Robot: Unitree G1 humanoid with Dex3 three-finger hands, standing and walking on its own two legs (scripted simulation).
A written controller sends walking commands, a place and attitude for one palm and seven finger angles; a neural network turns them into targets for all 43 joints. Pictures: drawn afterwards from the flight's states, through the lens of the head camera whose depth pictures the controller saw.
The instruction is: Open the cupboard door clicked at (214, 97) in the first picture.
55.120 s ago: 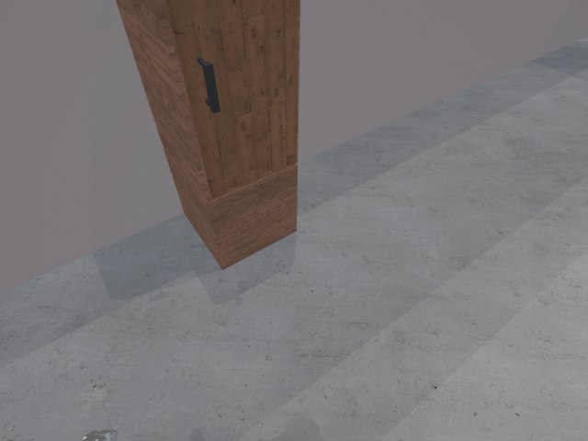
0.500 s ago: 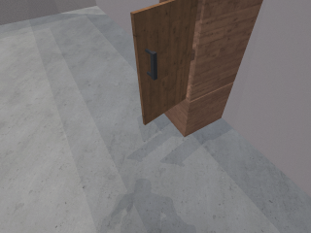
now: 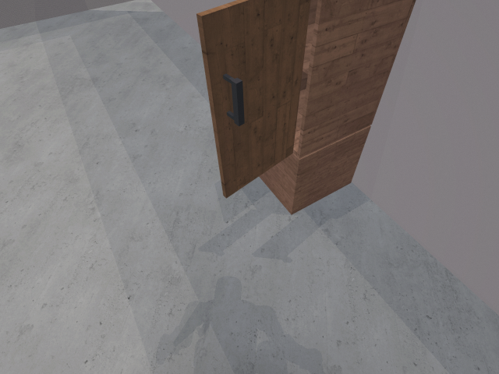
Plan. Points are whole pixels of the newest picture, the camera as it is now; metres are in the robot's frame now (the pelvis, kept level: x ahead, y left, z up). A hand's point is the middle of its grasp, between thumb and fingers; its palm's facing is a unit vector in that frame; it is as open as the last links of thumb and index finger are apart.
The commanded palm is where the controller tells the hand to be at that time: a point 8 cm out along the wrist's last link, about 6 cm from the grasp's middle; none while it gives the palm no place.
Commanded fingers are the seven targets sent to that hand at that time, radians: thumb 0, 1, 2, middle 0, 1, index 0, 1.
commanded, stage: look to check the result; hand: left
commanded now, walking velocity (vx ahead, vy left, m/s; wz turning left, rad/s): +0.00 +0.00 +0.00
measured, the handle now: (233, 100) +0.72 +0.08 +0.04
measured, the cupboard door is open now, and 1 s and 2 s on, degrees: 100 100 100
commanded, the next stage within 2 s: stand and wait in 0.30 s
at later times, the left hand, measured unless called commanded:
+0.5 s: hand out of the picture +0.09 +0.24 -0.15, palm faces -0.02 -0.94 -0.33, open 7.4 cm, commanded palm none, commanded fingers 0.00 0.90 0.90 -0.20 -0.30 -0.20 -0.30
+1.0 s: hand out of the picture +0.10 +0.24 -0.15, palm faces -0.04 -0.94 -0.34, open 7.4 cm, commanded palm none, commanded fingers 0.00 0.90 0.90 -0.20 -0.30 -0.20 -0.30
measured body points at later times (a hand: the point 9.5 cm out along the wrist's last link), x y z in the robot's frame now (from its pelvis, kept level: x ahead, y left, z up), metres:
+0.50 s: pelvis +0.01 +0.00 +0.00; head +0.03 -0.02 +0.45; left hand +0.09 +0.28 -0.13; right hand +0.08 -0.28 -0.15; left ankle +0.03 +0.13 -0.75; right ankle +0.00 -0.10 -0.75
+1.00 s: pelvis +0.03 +0.00 +0.00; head +0.05 -0.01 +0.45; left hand +0.11 +0.29 -0.13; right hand +0.08 -0.29 -0.15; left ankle +0.03 +0.13 -0.75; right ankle +0.00 -0.10 -0.75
